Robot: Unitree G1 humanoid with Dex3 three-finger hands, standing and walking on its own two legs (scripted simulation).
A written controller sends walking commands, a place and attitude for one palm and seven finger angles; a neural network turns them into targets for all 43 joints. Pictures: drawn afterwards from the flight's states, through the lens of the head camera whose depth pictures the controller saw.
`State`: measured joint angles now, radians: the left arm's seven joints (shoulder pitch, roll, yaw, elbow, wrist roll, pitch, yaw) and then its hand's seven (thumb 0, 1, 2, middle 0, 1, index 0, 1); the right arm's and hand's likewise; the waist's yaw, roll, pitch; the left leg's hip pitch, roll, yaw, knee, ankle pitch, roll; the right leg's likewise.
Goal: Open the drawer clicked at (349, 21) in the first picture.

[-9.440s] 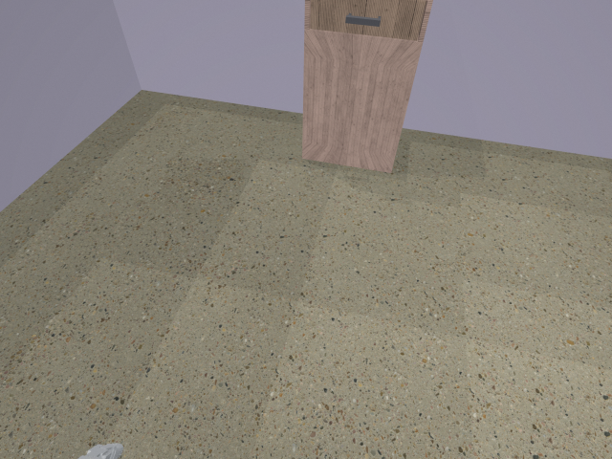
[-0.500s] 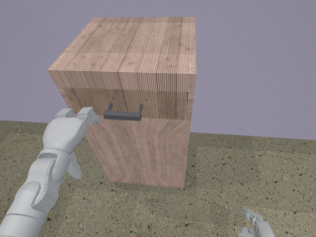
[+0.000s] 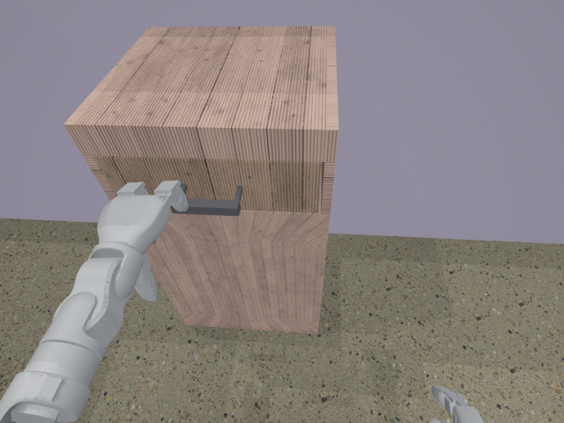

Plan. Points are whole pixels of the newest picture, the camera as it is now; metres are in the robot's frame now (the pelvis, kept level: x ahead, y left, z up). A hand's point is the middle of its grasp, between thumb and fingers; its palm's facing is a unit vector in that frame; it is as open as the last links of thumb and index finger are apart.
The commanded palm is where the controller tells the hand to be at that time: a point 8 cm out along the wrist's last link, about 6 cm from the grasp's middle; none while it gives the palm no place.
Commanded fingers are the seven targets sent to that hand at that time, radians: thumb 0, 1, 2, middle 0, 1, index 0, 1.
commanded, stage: move the hooked fingers above the handle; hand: left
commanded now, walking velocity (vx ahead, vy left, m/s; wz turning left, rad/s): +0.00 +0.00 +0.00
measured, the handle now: (208, 198) +0.52 +0.20 -0.01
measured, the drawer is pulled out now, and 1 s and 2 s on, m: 0.00 0.00 0.00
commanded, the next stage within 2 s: lower the fingers behind the handle in 1.70 s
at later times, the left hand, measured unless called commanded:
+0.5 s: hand (176, 218) +0.41 +0.21 +0.05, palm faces -0.04 -0.06 -1.00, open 13.8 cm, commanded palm +0.40 +0.22 +0.11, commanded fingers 0.00 -0.50 0.30 -0.30 -1.20 -0.30 -1.20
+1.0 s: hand (199, 200) +0.47 +0.19 +0.03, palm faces -0.05 -0.04 -1.00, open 13.8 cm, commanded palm +0.45 +0.20 +0.10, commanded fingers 0.00 -0.50 0.30 -0.30 -1.20 -0.30 -1.20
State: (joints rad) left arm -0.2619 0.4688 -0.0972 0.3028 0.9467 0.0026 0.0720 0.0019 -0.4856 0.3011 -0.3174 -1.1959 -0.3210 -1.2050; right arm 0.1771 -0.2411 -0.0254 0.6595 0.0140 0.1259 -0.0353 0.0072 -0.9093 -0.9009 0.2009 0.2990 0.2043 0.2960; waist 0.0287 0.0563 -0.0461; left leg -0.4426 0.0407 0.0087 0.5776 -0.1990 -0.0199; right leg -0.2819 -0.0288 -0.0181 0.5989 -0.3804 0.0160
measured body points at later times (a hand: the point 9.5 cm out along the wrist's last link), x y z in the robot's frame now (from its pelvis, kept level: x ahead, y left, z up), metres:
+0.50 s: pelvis +0.01 +0.00 -0.01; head +0.04 -0.02 +0.44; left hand +0.40 +0.21 +0.11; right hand +0.10 -0.26 -0.14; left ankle +0.06 +0.14 -0.73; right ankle -0.05 -0.13 -0.73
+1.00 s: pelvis +0.01 +0.00 -0.02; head +0.07 -0.01 +0.43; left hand +0.46 +0.19 +0.09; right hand +0.04 -0.27 -0.15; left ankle +0.06 +0.14 -0.73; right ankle -0.05 -0.13 -0.73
